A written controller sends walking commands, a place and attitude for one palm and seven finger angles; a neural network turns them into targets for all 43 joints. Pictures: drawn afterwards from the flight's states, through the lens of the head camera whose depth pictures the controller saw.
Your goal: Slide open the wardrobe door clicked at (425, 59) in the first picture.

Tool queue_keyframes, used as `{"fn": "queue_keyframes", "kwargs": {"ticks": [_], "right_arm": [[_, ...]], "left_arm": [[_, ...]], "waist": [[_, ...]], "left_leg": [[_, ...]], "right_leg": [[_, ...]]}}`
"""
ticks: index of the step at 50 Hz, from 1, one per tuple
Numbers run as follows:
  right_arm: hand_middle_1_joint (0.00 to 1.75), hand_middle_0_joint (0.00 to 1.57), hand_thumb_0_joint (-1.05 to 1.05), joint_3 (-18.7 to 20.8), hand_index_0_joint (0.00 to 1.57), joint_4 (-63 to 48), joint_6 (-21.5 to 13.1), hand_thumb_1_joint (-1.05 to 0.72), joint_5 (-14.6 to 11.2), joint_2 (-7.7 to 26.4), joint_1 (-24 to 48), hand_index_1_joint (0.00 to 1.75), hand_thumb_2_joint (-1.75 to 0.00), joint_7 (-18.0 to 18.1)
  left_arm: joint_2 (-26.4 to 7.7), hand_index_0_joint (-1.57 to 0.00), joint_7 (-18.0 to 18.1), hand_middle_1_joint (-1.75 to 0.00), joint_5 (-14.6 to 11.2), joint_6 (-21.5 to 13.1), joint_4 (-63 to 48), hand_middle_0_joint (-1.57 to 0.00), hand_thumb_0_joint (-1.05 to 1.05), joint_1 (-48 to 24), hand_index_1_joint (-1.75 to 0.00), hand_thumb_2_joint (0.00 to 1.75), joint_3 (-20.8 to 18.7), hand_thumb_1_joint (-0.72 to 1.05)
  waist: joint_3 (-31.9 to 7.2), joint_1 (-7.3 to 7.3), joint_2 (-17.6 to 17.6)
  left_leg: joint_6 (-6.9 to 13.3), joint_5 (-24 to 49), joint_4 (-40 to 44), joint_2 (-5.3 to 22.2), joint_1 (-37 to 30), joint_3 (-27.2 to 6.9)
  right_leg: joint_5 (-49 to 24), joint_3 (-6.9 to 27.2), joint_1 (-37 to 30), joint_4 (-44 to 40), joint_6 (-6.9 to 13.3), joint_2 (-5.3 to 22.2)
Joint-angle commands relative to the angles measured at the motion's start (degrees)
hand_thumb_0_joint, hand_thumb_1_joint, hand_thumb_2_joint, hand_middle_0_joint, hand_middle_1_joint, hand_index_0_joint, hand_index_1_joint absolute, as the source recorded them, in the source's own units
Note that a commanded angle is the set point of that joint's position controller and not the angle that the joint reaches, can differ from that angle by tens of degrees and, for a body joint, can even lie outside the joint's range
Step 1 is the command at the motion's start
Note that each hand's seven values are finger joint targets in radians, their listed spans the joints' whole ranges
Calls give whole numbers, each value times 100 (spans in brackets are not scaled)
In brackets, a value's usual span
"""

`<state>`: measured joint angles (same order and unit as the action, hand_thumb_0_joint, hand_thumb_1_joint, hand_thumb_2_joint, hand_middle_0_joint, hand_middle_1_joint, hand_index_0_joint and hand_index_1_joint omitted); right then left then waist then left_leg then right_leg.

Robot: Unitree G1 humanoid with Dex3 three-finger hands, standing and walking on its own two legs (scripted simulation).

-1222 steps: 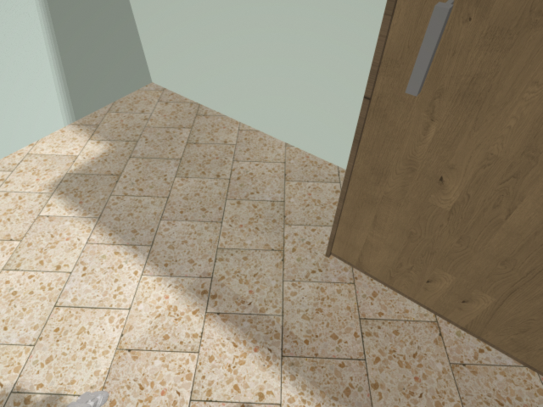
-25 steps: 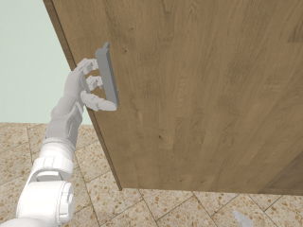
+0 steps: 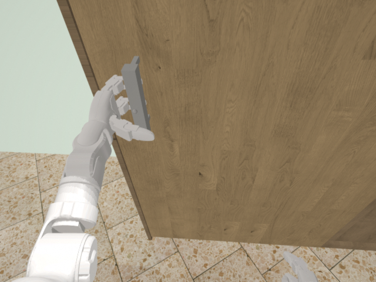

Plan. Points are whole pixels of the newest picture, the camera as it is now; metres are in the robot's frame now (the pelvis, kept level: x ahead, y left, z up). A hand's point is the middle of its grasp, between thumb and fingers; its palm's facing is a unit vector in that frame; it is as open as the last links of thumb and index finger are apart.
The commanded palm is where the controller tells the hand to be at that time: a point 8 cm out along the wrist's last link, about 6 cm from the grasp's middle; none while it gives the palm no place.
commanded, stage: slide the fingers in behind the handle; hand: left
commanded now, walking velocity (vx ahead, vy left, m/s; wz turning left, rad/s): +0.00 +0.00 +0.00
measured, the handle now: (140, 98) +0.46 +0.13 +0.18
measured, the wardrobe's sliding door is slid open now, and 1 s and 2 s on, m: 0.00 0.00 0.00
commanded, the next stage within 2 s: grip the handle and tug to test in 0.82 s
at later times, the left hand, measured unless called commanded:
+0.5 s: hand (144, 112) +0.40 +0.11 +0.18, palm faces -0.02 -1.00 +0.00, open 14.0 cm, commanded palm +0.37 +0.17 +0.18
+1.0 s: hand (139, 110) +0.41 +0.13 +0.18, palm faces -0.02 -1.00 +0.01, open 13.9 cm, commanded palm +0.38 +0.18 +0.18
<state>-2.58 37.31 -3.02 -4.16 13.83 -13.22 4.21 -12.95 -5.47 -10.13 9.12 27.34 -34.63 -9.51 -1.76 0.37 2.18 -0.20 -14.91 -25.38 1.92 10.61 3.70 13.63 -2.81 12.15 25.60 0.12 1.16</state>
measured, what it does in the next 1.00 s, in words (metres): stands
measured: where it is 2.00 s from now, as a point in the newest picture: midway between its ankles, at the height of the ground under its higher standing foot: outside the picture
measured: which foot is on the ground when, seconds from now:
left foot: down 0.00-1.00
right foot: down 0.00-1.00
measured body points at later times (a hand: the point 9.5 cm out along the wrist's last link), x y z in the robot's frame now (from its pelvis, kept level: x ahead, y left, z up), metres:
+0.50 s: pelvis +0.00 +0.00 +0.00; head -0.02 -0.02 +0.45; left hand +0.40 +0.17 +0.19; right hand +0.14 -0.24 -0.10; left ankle -0.02 +0.12 -0.74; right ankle +0.00 -0.12 -0.74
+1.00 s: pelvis -0.01 +0.00 +0.00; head -0.01 -0.01 +0.45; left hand +0.41 +0.18 +0.18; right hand +0.12 -0.24 -0.11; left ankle -0.02 +0.12 -0.74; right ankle +0.00 -0.12 -0.74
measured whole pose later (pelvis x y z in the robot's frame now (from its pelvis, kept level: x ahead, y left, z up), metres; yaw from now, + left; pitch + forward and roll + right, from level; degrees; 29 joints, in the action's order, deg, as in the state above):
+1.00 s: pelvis -0.01 +0.00 +0.00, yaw +0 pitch +0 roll +0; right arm -2.5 38.5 -2.6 -3.9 13.8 -14.1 4.5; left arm -12.7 -3.9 -10.1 7.9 31.8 -37.9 -8.8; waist -1.3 1.2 1.7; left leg -0.1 -14.1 -25.1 2.0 11.2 3.6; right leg 12.4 -2.8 12.5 24.7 0.1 1.0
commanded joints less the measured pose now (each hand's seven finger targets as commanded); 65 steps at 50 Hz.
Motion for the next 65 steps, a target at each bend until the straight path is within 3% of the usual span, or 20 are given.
{"fn": "queue_keyframes", "kwargs": {"ticks": [1,3,14,16,20,22,24,33,36,38,42,43,46,48,51,53,57,61,63,65], "right_arm": [[30,20,0,235,20,-842,-246,-90,13,625,516,30,-90,29],[30,20,0,249,20,-824,-198,-90,24,666,512,30,-90,50],[30,20,0,231,20,-855,-135,-90,51,579,622,30,-90,26],[30,20,0,219,20,-831,-128,-90,48,573,623,30,-90,33],[30,20,0,222,20,-812,-92,-90,62,589,610,30,-90,49],[30,20,0,211,20,-787,-96,-90,61,562,599,30,-90,50],[30,20,0,219,20,-813,-100,-90,78,590,586,30,-90,50],[30,20,0,232,20,-790,-96,-90,55,624,560,30,-90,74],[30,20,0,220,20,-795,-158,-90,26,580,582,30,-90,71],[30,20,0,235,20,-752,-164,-90,41,642,528,30,-90,90],[30,20,0,220,20,-689,-191,-90,42,628,480,30,-90,105],[30,20,0,249,20,-692,-191,-90,49,660,443,30,-90,106],[30,20,0,233,20,-707,-228,-90,48,626,419,30,-90,85],[30,20,0,257,20,-680,-221,-90,47,675,362,30,-90,82],[30,20,0,254,20,-746,-249,-90,45,633,386,30,-90,36],[30,20,0,286,20,-775,-239,-90,45,670,385,30,-90,27],[30,20,0,283,20,-814,-267,-90,25,612,446,30,-90,-8],[30,20,0,265,20,-760,-220,-90,29,633,495,30,-90,28],[30,20,0,266,20,-753,-192,-90,52,656,494,30,-90,43],[30,20,0,243,20,-806,-184,-90,62,606,548,30,-90,35]], "left_arm": [[-680,-30,0,-120,-98,-349,-1510,-30,0,-2674,-120,30,-53,-50],[-841,-30,54,-120,-84,-269,-1331,-30,0,-2528,-120,30,-203,-50],[-604,-30,274,-120,-23,-231,-1647,-30,0,-2508,-120,30,-63,-50],[-442,-30,280,-120,-16,-194,-1614,-30,0,-2661,-120,30,99,-50],[-677,-30,359,-120,13,-145,-1502,-30,0,-2664,-120,30,-110,-50],[-441,-30,341,-120,34,-160,-1450,-30,0,-2844,-120,30,126,-50],[-659,-30,342,-120,4,-211,-1481,-30,0,-2730,-120,30,-93,-50],[-912,-30,237,-120,-15,-331,-1254,-30,0,-2731,-120,30,-250,-50],[-542,-30,181,-120,-50,-381,-1337,-30,0,-2985,-120,30,102,-50],[-774,-30,185,-120,-65,-391,-1162,-30,0,-2890,-120,30,-87,-50],[-788,-30,183,-120,-48,-412,-974,-30,0,-3221,-120,30,-68,-50],[-1050,-30,209,-120,-38,-455,-904,-30,0,-3084,-120,30,-300,-50],[-861,-30,165,-120,-57,-544,-934,-30,0,-3097,-120,30,-162,-50],[-1009,-31,156,-121,-34,-574,-750,-31,0,-2972,-121,34,-274,-41],[-838,-32,121,-123,-57,-591,-1005,-32,0,-2853,-123,40,-195,-27],[-1066,-33,130,-125,-45,-607,-1130,-33,0,-2670,-125,44,-384,-17],[-579,-35,117,-127,-65,-517,-1509,-35,0,-2669,-127,52,12,1],[-676,-38,195,-130,-64,-336,-1480,-38,0,-2751,-130,60,-67,20],[-829,-38,240,-131,-41,-290,-1416,-38,0,-2657,-131,64,-201,29],[-701,-40,256,-133,-37,-289,-1621,-40,0,-2702,-133,68,-117,39]], "waist": [[-1648,22,-241],[-1543,-17,-453],[-1601,-51,-376],[-1511,20,-394],[-1563,-33,-451],[-1469,54,-464],[-1596,-29,-409],[-1432,-4,-453],[-1385,100,-353],[-1448,52,-427],[-1395,124,-370],[-1493,50,-464],[-1628,67,-365],[-1555,40,-480],[-1705,0,-290],[-1755,-65,-396],[-1723,10,-278],[-1481,30,-400],[-1522,-15,-441],[-1630,-31,-335]], "left_leg": [[200,1794,99,-140,-687,-175],[212,1693,136,-139,-611,-196],[204,1667,175,-135,-656,-182],[202,1555,184,-144,-635,-184],[208,1464,217,-149,-607,-191],[211,1436,213,-152,-596,-184],[211,1509,230,-156,-600,-194],[234,1225,267,-157,-488,-165],[237,1105,253,-157,-557,-175],[229,1085,263,-150,-529,-204],[241,965,242,-171,-437,-198],[242,1012,254,-161,-425,-223],[227,1198,224,-155,-482,-198],[228,1219,233,-141,-437,-208],[221,1480,192,-151,-513,-156],[224,1621,186,-139,-521,-163],[203,1727,161,-116,-669,-173],[197,1476,220,-109,-598,-211],[205,1505,222,-113,-593,-218],[201,1603,213,-126,-631,-211]], "right_leg": [[-2043,13,-504,-177,113,-161],[-1907,-5,-518,-225,103,-168],[-1844,15,-572,-247,109,-163],[-1748,10,-484,-270,103,-168],[-1620,30,-530,-313,103,-167],[-1628,25,-466,-324,95,-166],[-1694,37,-589,-316,108,-157],[-1424,70,-554,-419,90,-159],[-1284,67,-383,-437,91,-173],[-1216,58,-426,-442,93,-178],[-1114,97,-324,-461,77,-158],[-1120,85,-435,-450,82,-161],[-1369,78,-480,-374,97,-165],[-1364,58,-494,-376,98,-172],[-1711,65,-578,-306,112,-167],[-1820,56,-691,-291,115,-174],[-1889,10,-533,-252,119,-200],[-1556,-1,-402,-335,109,-205],[-1546,4,-476,-342,115,-198],[-1661,11,-530,-299,124,-188]]}}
